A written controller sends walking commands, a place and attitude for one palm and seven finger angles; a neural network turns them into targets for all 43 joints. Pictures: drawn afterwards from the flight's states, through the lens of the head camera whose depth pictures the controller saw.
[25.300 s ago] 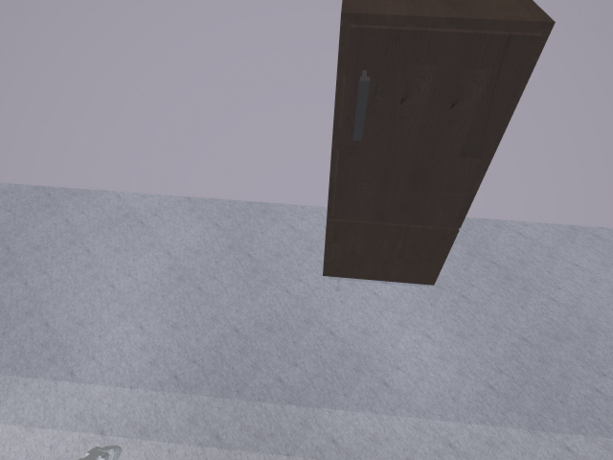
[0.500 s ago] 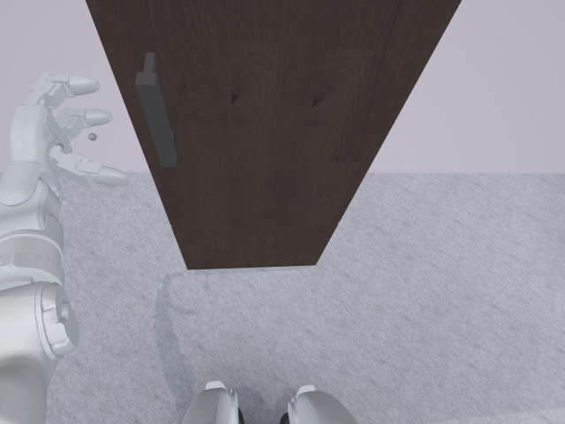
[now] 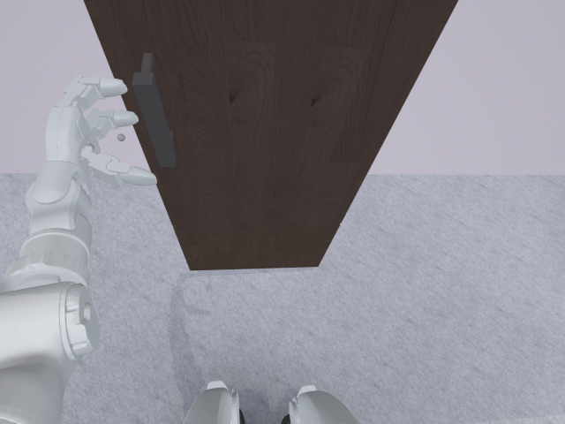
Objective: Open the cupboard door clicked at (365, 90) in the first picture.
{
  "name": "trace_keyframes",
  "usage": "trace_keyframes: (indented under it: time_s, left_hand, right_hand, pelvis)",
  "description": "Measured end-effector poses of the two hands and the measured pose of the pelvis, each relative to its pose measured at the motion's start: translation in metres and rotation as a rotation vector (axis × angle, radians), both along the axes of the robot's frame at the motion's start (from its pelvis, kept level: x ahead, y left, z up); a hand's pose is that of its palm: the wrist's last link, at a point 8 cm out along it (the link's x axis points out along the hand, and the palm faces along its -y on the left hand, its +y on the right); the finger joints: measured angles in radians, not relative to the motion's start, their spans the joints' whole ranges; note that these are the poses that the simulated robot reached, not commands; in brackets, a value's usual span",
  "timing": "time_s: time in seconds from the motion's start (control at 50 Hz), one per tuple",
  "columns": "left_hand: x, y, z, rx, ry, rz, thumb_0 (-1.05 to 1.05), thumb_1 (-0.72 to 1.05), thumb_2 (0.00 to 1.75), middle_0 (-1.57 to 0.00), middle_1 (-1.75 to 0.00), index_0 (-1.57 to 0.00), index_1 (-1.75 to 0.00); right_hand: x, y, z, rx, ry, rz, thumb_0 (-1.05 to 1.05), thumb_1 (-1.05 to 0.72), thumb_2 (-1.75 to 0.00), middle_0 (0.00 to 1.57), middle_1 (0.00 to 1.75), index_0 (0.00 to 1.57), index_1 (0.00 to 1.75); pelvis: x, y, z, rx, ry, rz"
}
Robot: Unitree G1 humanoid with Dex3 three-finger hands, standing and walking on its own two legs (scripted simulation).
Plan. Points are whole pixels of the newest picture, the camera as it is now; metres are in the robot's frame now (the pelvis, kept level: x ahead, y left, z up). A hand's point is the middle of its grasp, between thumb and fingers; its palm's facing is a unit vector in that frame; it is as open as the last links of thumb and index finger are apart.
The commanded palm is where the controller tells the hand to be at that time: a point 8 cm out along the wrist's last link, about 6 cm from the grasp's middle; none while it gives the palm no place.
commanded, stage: slide the fingers in behind the handle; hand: left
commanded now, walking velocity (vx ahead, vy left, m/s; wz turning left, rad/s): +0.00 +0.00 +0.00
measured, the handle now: (158, 114) +0.53 +0.14 +0.09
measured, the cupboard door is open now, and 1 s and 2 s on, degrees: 1 1 1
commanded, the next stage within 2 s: move the hooked fingers beside the handle in 1.02 s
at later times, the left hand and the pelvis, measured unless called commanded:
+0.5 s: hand (127, 140) +0.49 +0.18 +0.08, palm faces +0.05 -1.00 -0.01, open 14.4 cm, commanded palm +0.47 +0.19 +0.08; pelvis +0.00 +0.00 +0.00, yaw +2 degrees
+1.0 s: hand (130, 143) +0.49 +0.18 +0.08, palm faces +0.06 -1.00 -0.02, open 14.7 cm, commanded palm +0.47 +0.18 +0.08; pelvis +0.00 +0.00 +0.00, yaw +3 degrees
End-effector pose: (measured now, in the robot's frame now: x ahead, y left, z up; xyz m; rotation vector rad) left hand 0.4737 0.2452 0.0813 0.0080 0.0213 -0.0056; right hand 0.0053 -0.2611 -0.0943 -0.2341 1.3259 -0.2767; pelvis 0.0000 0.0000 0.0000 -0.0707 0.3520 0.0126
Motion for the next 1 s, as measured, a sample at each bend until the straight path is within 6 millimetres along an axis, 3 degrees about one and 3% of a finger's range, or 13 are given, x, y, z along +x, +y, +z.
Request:
trace_keyframes:
  time_s: [0.26, 0.74, 1.0]
  left_hand:
    - [-0.001, -0.004, -0.001, -0.006, -0.002, 0.028, -0.01, -0.5, 0.3, -0.28, -1.21, -0.27, -1.19]
    - [-0.012, -0.014, -0.001, 0.004, -0.013, 0.069, -0.01, -0.5, 0.3, -0.18, -1.18, -0.17, -1.16]
    - [-0.012, -0.014, -0.001, 0.008, -0.015, 0.063, -0.01, -0.5, 0.3, -0.17, -1.17, -0.15, -1.16]
  right_hand:
    - [-0.008, -0.004, -0.003, 0.011, 0.041, 0.0, 0.0, -0.91, -0.9, 0.2, 0.3, 0.2, 0.3]
    - [0.026, 0.0, -0.009, 0.036, -0.004, 0.079, 0.0, -0.91, -0.9, 0.2, 0.3, 0.2, 0.3]
    - [0.026, 0.004, -0.01, 0.042, -0.001, 0.081, 0.0, -0.91, -0.9, 0.2, 0.3, 0.2, 0.3]
  pelvis:
    - [0.002, -0.004, 0.0, 0.003, 0.006, 0.007]
    - [0.004, -0.001, 0.0, -0.002, 0.0, 0.045]
    - [0.004, 0.002, 0.0, -0.005, 0.0, 0.047]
